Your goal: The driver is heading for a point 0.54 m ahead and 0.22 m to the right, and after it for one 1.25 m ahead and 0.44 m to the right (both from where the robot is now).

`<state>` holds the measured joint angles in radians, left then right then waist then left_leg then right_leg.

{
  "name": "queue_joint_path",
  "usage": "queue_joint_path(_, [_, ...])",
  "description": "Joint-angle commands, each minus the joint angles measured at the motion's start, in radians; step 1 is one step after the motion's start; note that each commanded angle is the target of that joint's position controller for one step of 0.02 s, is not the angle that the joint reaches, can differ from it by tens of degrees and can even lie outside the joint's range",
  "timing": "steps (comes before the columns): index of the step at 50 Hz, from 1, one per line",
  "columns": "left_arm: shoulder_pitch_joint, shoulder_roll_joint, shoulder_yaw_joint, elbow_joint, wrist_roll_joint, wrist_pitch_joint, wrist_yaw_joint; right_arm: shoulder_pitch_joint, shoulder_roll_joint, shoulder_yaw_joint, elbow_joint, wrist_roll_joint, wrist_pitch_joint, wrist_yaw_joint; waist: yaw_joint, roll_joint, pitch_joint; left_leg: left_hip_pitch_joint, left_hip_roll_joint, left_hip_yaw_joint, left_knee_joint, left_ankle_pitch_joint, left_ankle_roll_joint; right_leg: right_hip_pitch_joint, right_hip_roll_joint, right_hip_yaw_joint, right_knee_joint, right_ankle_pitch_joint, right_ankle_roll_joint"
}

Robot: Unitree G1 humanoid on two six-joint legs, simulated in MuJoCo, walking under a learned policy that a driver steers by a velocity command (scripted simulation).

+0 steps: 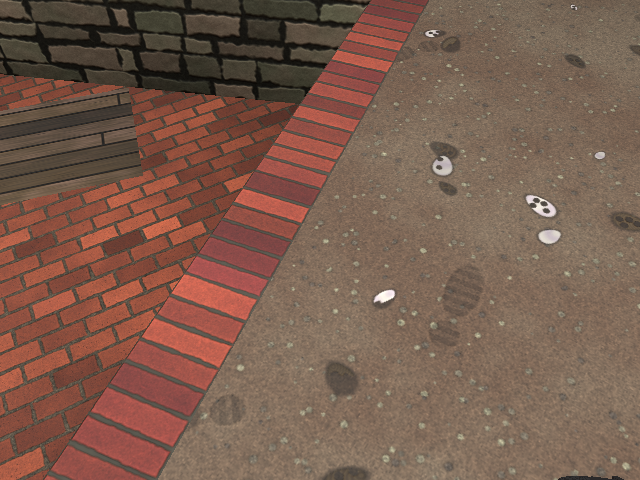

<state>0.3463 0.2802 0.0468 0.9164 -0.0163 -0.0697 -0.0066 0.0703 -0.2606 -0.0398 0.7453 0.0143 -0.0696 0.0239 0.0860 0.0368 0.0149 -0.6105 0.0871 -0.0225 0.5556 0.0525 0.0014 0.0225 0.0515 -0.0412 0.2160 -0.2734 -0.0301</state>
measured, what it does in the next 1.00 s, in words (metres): walks ahead, turning right: left foot, then right foot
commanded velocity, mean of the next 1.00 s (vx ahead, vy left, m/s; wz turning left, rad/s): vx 0.43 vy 0.00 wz -0.46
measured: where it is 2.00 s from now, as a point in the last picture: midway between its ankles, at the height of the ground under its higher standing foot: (433, 426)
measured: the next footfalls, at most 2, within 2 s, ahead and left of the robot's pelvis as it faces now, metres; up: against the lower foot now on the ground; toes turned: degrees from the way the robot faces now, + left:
left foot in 0.08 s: +0.23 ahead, +0.14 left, +0.00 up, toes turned +0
right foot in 0.62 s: +0.47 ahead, -0.15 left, +0.00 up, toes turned -21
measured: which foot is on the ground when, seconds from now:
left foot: up 0.00-0.06, down 0.08-0.64, up 0.66-1.00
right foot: down 0.00-0.08, up 0.10-0.60, down 0.62-1.00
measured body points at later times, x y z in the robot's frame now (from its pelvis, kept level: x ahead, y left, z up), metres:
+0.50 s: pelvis +0.27 +0.02 +0.00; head +0.29 +0.01 +0.45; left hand +0.50 +0.23 -0.11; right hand +0.24 -0.26 -0.14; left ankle +0.19 +0.14 -0.74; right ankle +0.41 -0.16 -0.69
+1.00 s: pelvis +0.50 -0.08 +0.00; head +0.53 -0.12 +0.45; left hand +0.73 +0.13 -0.10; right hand +0.55 -0.41 -0.10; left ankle +0.72 -0.03 -0.70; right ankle +0.44 -0.14 -0.74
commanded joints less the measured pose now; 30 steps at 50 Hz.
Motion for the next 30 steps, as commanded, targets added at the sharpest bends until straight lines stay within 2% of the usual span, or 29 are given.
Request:
queue_joint_path(1, [0.036, 0.18, 0.045, -0.015, -0.009, 0.01, 0.01, -0.102, -0.092, -0.021, -0.096, 0.001, -0.026, 0.013, -0.023, -0.102, 0.056, 0.009, -0.018, -0.005, -0.058, -0.068, 0.029, 0.016, -0.313, 0.157, 0.005, 0.365, -0.146])
queue_joint_path(2, [0.025, 0.19, 0.048, -0.015, -0.009, 0.015, 0.013, -0.064, -0.108, -0.028, -0.088, 0.0, -0.03, 0.014, -0.049, -0.113, 0.036, 0.072, -0.034, 0.005, -0.07, -0.106, 0.04, 0.023, -0.313, 0.166, 0.049, 0.442, -0.138])
queue_joint_path(3, [-0.002, 0.195, 0.049, -0.02, -0.011, 0.019, 0.014, 0.027, -0.133, -0.043, -0.063, -0.003, -0.033, 0.01, -0.107, -0.115, -0.014, 0.21, -0.062, 0.03, -0.102, -0.114, 0.058, 0.006, -0.286, 0.151, 0.148, 0.576, -0.121])
queue_joint_path(4, [-0.006, 0.166, 0.037, -0.027, -0.003, 0.02, 0.015, 0.185, -0.185, -0.069, -0.017, -0.009, -0.035, 0.0, -0.178, -0.094, -0.127, 0.459, -0.05, 0.025, -0.087, -0.092, 0.088, -0.077, -0.227, 0.117, 0.333, 0.599, -0.091])
queue_joint_path(5, [0.005, 0.095, 0.011, -0.057, 0.026, 0.017, 0.014, 0.363, -0.263, -0.089, 0.008, -0.023, -0.03, -0.012, -0.232, 0.039, -0.299, 0.769, 0.155, -0.192, -0.047, -0.083, 0.147, -0.286, -0.145, 0.067, 0.66, 0.29, -0.049])
queue_joint_path(6, [0.141, -0.002, -0.014, -0.058, 0.004, -0.001, 0.007, 0.378, -0.293, -0.093, 0.028, -0.025, -0.022, -0.004, -0.159, 0.309, -0.413, 1.022, 0.337, -0.618, -0.175, -0.301, 0.282, -0.633, 0.003, 0.087, 0.953, -0.307, -0.003])
queue_joint_path(7, [0.073, 0.124, 0.015, -0.045, -0.021, -0.012, 0.005, 0.354, -0.187, -0.067, 0.013, -0.016, -0.021, -0.004, -0.199, 0.17, -0.332, 0.949, 0.308, -0.611, -0.233, -0.435, 0.247, -0.726, -0.054, 0.184, 1.058, -0.304, -0.008])
queue_joint_path(8, [-0.016, 0.162, 0.03, -0.074, -0.036, -0.017, 0.004, 0.286, -0.151, -0.055, 0.009, -0.013, -0.025, -0.008, -0.192, 0.12, -0.192, 0.823, 0.28, -0.461, -0.257, -0.411, 0.207, -0.774, -0.095, 0.166, 1.067, -0.207, -0.016])
queue_joint_path(9, [-0.055, 0.148, 0.031, -0.08, -0.031, -0.016, 0.01, 0.219, -0.131, -0.048, 0.005, -0.018, -0.028, -0.008, -0.162, 0.054, -0.124, 0.698, 0.245, -0.362, -0.289, -0.323, 0.189, -0.74, -0.138, 0.149, 1.038, -0.12, -0.01])
queue_joint_path(10, [-0.066, 0.135, 0.036, -0.08, -0.019, -0.009, 0.013, 0.172, -0.102, -0.042, 0.007, -0.021, -0.032, -0.006, -0.137, 0.051, -0.068, 0.605, 0.211, -0.273, -0.325, -0.249, 0.18, -0.71, -0.164, 0.152, 0.989, -0.061, -0.003])
queue_joint_path(11, [-0.04, 0.115, 0.039, -0.074, -0.019, 0.003, 0.012, 0.146, -0.089, -0.039, 0.011, -0.03, -0.039, -0.006, -0.107, 0.076, -0.054, 0.542, 0.192, -0.204, -0.356, -0.199, 0.172, -0.651, -0.185, 0.158, 0.968, -0.02, 0.002])
queue_joint_path(12, [-0.028, 0.094, 0.038, -0.071, -0.022, 0.015, 0.011, 0.134, -0.081, -0.04, 0.017, -0.032, -0.045, -0.006, -0.095, 0.077, -0.044, 0.508, 0.181, -0.158, -0.382, -0.163, 0.175, -0.625, -0.191, 0.153, 0.955, -0.003, 0.007])
queue_joint_path(13, [-0.03, 0.076, 0.037, -0.074, -0.022, 0.026, 0.01, 0.129, -0.082, -0.041, 0.026, -0.03, -0.05, -0.008, -0.085, 0.065, -0.028, 0.484, 0.179, -0.111, -0.401, -0.117, 0.181, -0.626, -0.194, 0.148, 0.943, 0.008, 0.013])
queue_joint_path(15, [-0.067, 0.06, 0.036, -0.1, -0.015, 0.043, 0.012, 0.127, -0.108, -0.05, 0.042, -0.029, -0.055, -0.017, -0.076, 0.037, 0.007, 0.469, 0.185, -0.042, -0.425, -0.055, 0.186, -0.677, -0.202, 0.153, 0.892, 0.062, 0.024])
queue_joint_path(19, [-0.152, 0.044, 0.032, -0.138, -0.007, 0.039, -0.005, 0.143, -0.137, -0.059, 0.067, -0.032, -0.045, -0.035, -0.095, 0.016, 0.034, 0.501, 0.161, 0.094, -0.444, -0.007, 0.172, -0.704, -0.193, 0.125, 0.674, 0.251, 0.034])
queue_joint_path(23, [-0.29, 0.026, 0.018, -0.194, -0.002, 0.034, -0.03, 0.196, -0.167, -0.07, 0.093, -0.018, -0.028, -0.044, -0.148, -0.009, 0.073, 0.573, 0.176, 0.178, -0.438, 0.023, 0.159, -0.697, -0.174, 0.047, 0.499, 0.317, 0.014])
queue_joint_path(26, [-0.344, 0.037, 0.02, -0.237, -0.004, 0.036, -0.046, 0.227, -0.186, -0.079, 0.113, -0.001, -0.005, -0.044, -0.153, 0.001, 0.085, 0.686, 0.207, 0.21, -0.377, 0.13, 0.141, -0.714, -0.153, 0.01, 0.437, 0.24, -0.019])
queue_joint_path(28, [-0.316, 0.064, 0.034, -0.25, -0.005, 0.04, -0.052, 0.208, -0.213, -0.087, 0.109, 0.008, 0.01, -0.048, -0.115, 0.031, 0.046, 0.727, 0.212, 0.238, -0.269, 0.419, 0.119, -0.628, -0.101, -0.041, 0.427, 0.143, -0.056])
queue_joint_path(29, [-0.26, 0.087, 0.047, -0.245, -0.006, 0.044, -0.052, 0.196, -0.227, -0.091, 0.104, 0.012, 0.018, -0.05, -0.077, 0.05, 0.004, 0.733, 0.209, 0.249, -0.171, 0.578, 0.108, -0.545, -0.062, -0.07, 0.433, 0.09, -0.078])
queue_joint_path(30, [-0.144, 0.123, 0.07, -0.22, -0.01, 0.047, -0.049, 0.177, -0.234, -0.092, 0.099, 0.017, 0.027, -0.051, -0.007, 0.048, -0.056, 0.703, 0.188, 0.267, -0.005, 0.658, 0.089, -0.393, -0.018, -0.091, 0.403, 0.084, -0.108])
Velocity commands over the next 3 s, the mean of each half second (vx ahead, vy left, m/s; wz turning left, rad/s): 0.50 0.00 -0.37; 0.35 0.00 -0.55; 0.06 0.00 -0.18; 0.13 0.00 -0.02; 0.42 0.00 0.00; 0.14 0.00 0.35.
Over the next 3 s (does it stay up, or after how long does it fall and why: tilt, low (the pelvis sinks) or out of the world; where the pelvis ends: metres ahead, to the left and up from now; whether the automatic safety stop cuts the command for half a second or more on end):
stays up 0.96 -0.41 -0.01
